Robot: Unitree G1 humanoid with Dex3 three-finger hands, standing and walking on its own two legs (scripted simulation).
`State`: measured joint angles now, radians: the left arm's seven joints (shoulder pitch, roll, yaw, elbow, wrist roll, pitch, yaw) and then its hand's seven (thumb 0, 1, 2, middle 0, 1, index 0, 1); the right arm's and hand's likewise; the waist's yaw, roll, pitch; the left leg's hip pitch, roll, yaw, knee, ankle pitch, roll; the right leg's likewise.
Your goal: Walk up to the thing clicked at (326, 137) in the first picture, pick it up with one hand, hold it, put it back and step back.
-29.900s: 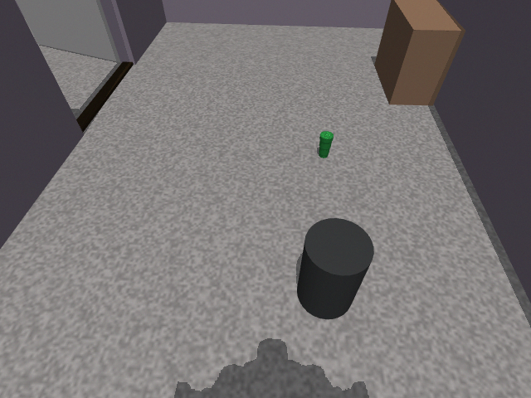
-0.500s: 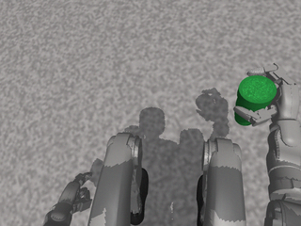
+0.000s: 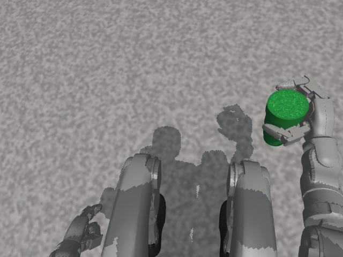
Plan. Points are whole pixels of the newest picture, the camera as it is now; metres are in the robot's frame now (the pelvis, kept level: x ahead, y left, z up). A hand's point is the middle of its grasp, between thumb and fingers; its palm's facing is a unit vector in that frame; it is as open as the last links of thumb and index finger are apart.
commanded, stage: lift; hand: right
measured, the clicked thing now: (280, 122) +0.41 -0.21 -0.07
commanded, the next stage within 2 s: hold in 2.00 s
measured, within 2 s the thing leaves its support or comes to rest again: neither
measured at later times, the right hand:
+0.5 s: hand (317, 98) +0.40 -0.20 +0.09, palm faces +0.01 +1.00 -0.06, open 10.6 cm
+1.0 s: hand out of the picture +0.39 -0.20 +0.27, palm faces +0.04 +1.00 -0.05, open 10.6 cm
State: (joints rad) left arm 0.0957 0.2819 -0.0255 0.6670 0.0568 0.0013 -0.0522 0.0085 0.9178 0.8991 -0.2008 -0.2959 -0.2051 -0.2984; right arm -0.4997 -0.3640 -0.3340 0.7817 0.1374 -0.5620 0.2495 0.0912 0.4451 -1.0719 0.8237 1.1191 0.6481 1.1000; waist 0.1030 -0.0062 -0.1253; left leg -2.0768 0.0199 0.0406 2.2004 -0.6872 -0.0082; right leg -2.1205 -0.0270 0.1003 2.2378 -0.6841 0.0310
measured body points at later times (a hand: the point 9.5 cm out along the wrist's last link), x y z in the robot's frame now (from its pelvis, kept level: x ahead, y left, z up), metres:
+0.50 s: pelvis +0.01 +0.00 +0.09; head +0.19 -0.02 +0.50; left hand +0.18 +0.25 -0.03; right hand +0.39 -0.26 +0.09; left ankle +0.10 +0.12 -0.35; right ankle +0.09 -0.13 -0.35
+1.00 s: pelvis +0.04 +0.00 +0.24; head +0.15 -0.02 +0.67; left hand +0.21 +0.24 +0.13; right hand +0.38 -0.25 +0.27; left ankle +0.09 +0.13 -0.35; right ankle +0.09 -0.13 -0.35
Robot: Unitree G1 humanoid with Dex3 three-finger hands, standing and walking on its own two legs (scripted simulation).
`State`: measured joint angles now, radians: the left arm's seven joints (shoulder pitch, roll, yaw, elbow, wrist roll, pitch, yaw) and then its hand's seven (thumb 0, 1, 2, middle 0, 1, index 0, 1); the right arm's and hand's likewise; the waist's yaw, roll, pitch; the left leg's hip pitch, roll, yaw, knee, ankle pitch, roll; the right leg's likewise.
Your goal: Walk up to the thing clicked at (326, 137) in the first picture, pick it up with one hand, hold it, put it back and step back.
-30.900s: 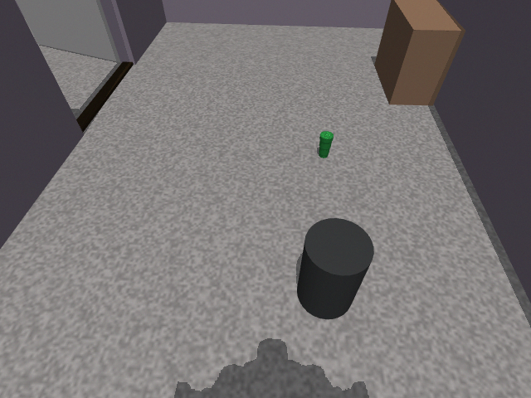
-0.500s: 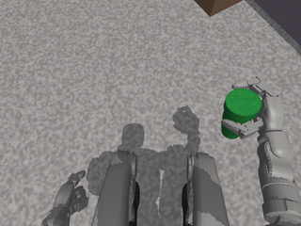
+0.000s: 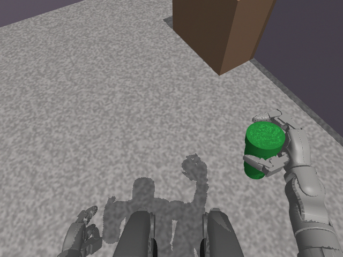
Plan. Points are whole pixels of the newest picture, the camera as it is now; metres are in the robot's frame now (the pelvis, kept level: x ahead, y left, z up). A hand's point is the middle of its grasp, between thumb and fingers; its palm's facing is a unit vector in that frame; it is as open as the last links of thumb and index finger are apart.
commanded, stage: lift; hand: right
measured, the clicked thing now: (259, 154) +0.35 -0.18 +0.00
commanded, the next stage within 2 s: hold in 1.00 s
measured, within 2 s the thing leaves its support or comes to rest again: neither
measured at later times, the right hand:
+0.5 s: hand (273, 131) +0.35 -0.17 +0.10, palm faces -0.03 +1.00 -0.04, open 10.6 cm
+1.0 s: hand (274, 119) +0.36 -0.16 +0.13, palm faces -0.05 +1.00 -0.02, open 10.6 cm
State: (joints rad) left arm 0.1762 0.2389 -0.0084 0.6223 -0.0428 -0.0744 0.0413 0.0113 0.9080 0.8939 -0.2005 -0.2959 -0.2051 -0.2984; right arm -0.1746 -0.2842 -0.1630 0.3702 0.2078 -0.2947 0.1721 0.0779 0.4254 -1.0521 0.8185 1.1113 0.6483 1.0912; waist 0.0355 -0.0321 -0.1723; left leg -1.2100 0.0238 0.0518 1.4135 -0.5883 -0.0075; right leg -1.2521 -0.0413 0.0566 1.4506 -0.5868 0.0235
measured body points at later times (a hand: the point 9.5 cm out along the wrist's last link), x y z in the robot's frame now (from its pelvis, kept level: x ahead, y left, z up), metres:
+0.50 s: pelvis +0.02 +0.00 +0.07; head +0.09 +0.00 +0.51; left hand +0.16 +0.25 -0.04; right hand +0.34 -0.22 +0.11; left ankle +0.04 +0.13 -0.59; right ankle +0.05 -0.13 -0.59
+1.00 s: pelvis +0.03 +0.01 +0.10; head +0.09 +0.00 +0.54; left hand +0.16 +0.26 -0.01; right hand +0.35 -0.22 +0.14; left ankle +0.04 +0.13 -0.59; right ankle +0.05 -0.13 -0.59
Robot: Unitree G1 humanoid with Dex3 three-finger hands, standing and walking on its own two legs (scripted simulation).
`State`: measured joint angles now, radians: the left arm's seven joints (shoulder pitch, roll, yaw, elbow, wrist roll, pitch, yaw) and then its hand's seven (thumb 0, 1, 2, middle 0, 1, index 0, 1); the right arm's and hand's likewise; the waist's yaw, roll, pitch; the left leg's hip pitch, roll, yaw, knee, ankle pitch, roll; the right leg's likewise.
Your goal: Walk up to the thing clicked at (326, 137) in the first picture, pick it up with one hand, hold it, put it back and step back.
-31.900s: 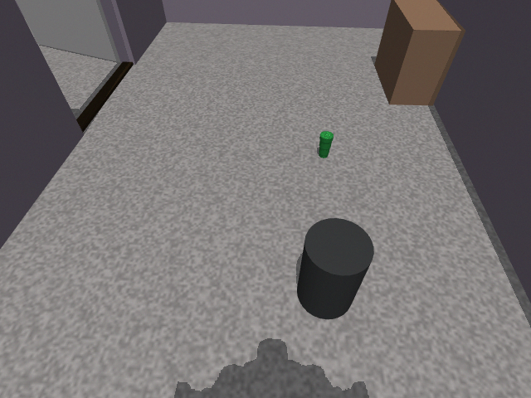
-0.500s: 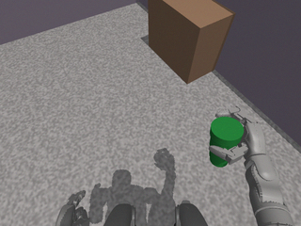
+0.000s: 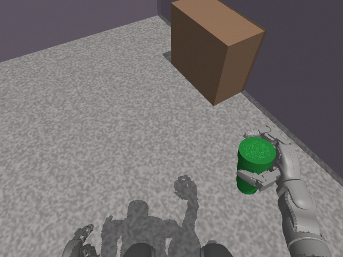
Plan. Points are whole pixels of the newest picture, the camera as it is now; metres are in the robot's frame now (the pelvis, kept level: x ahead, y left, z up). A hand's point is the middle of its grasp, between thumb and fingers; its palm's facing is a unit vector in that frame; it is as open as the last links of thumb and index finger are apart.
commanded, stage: hold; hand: right
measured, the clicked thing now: (251, 169) +0.32 -0.17 +0.00
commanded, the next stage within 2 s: none
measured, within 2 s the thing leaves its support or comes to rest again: neither
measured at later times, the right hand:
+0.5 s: hand (256, 160) +0.32 -0.16 +0.05, palm faces -0.04 +1.00 -0.01, open 10.6 cm
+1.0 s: hand (258, 158) +0.32 -0.16 +0.06, palm faces -0.05 +1.00 -0.01, open 10.6 cm
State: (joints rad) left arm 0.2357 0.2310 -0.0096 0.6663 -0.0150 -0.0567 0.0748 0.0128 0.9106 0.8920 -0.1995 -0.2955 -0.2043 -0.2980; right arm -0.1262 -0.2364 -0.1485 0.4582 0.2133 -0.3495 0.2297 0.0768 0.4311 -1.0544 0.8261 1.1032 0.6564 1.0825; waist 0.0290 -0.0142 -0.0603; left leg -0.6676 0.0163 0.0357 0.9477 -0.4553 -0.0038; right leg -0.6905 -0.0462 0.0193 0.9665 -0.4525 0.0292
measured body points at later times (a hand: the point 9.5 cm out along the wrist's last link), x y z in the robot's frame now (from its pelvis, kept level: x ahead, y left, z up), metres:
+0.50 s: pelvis +0.00 +0.00 +0.01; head +0.04 +0.00 +0.46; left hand +0.13 +0.25 -0.10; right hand +0.31 -0.22 +0.05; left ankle +0.01 +0.12 -0.68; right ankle +0.02 -0.14 -0.68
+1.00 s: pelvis -0.01 +0.00 +0.02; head +0.03 +0.00 +0.47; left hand +0.12 +0.25 -0.09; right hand +0.31 -0.22 +0.06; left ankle +0.01 +0.12 -0.68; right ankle +0.02 -0.14 -0.68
